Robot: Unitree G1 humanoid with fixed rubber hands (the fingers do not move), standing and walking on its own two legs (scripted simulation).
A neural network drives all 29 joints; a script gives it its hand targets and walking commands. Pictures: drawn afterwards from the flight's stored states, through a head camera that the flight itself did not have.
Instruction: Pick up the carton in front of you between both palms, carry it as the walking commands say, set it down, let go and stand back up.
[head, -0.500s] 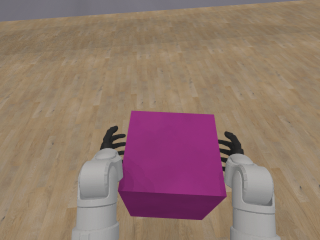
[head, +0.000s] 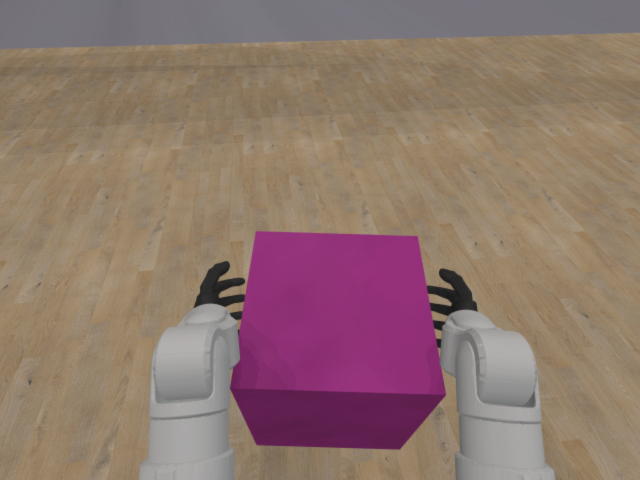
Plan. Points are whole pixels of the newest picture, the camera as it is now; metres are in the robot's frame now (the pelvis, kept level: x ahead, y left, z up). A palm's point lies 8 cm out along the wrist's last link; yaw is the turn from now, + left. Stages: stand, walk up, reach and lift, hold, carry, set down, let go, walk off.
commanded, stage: carry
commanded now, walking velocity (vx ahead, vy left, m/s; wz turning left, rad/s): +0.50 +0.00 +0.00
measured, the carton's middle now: (332, 347) +0.33 +0.00 +0.00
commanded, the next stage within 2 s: none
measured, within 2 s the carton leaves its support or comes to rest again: neither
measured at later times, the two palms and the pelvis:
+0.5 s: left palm (260, 164) +0.62 +0.11 +0.11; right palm (421, 176) +0.61 -0.17 +0.09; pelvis +0.32 -0.03 +0.01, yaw +1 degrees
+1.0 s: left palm (255, 116) +0.77 +0.14 +0.12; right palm (396, 122) +0.77 -0.15 +0.11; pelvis +0.49 +0.00 +0.02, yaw +0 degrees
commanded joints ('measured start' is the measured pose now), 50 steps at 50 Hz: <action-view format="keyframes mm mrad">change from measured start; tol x16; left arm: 1 -491 -1082 -711 -35 -472 -11 -400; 12 -420 -1061 -729 -150 -469 -27 -352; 21 -331 -1028 -640 49 -447 18 -402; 29 -420 -1084 -660 -150 -477 -32 -383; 50 -469 -1095 -675 105 -458 -30 -418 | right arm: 1 -506 1071 652 -74 469 -30 414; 29 -518 1053 710 -242 491 -35 372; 50 -522 1062 655 36 446 -47 427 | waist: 1 -7 118 -303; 15 3 212 -147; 20 45 -248 -426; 35 21 113 -358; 50 15 118 -262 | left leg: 1 635 305 -377 -258 319 56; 11 587 213 -103 -337 261 49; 16 530 142 10 -71 577 -25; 18 274 81 -27 213 264 -105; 20 -53 -30 -140 525 -424 -119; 22 -54 38 -215 428 -427 -99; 30 324 55 -111 -185 85 -79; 42 431 171 -183 -27 775 -49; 50 451 139 -166 -3 844 -51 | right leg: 1 -590 10 131 434 128 -42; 10 -581 28 12 3 345 -28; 16 -243 142 -151 -307 608 -36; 20 398 -300 361 -253 1508 -281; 25 165 -149 83 -348 1033 -160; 35 -89 -31 15 -276 432 -50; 39 -58 -39 14 -184 702 -22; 50 -153 18 -25 -184 642 5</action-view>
